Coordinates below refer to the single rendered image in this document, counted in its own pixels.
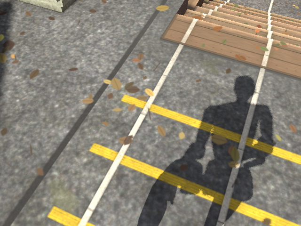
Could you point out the stairs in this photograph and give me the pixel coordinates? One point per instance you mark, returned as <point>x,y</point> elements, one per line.
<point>250,20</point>

